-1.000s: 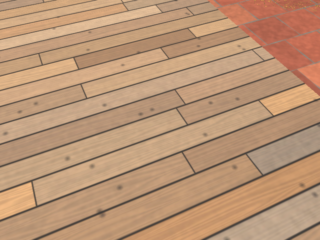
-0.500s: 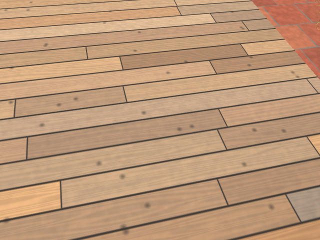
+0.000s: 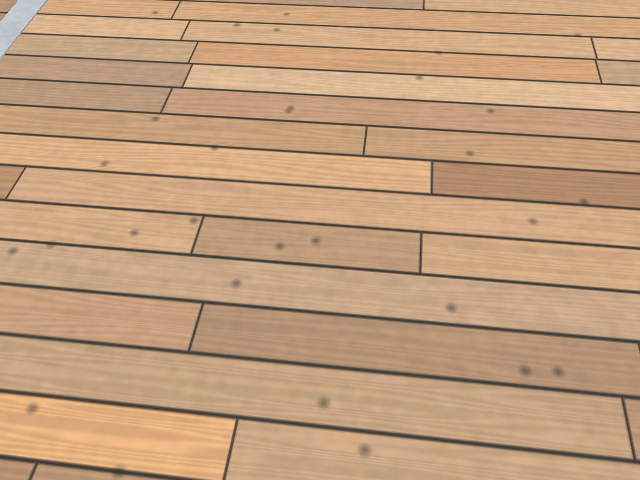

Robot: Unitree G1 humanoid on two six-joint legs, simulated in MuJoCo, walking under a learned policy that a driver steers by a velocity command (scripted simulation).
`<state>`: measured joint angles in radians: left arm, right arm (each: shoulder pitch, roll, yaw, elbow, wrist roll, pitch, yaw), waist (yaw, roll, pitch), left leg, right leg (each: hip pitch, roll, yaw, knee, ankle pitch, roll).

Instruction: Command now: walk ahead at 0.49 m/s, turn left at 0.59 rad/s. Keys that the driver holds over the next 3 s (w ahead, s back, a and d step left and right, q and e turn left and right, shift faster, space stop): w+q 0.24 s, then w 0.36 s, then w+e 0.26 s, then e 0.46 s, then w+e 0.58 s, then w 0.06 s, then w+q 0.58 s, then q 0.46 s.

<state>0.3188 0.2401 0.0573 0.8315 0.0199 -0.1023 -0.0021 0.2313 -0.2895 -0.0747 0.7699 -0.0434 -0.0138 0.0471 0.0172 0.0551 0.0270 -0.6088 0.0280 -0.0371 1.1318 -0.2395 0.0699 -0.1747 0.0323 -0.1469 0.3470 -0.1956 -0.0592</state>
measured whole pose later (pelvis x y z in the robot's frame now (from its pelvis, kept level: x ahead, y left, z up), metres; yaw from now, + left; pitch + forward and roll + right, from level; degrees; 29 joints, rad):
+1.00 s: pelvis +0.55 +0.07 -0.01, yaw +5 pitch +0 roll +0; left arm 0.22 0.26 0.06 0.84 0.00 -0.04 -0.02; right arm 0.25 -0.24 -0.03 0.86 -0.03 -0.08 -0.01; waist -0.01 0.02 0.08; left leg -0.41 0.00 0.00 1.24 -0.36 0.02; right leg -0.33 0.11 -0.04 0.49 -0.16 -0.12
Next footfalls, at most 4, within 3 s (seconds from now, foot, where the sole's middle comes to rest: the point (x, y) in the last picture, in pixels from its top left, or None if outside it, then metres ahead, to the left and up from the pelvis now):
0.30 left None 0.31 0.13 -0.78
0.86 right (335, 401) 0.65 0.04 -0.78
1.44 left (268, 347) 0.79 0.19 -0.78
1.98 right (404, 297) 0.93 -0.14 -0.78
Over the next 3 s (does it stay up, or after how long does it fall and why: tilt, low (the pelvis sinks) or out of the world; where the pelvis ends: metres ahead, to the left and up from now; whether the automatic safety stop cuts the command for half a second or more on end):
stays up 1.26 -0.21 -0.01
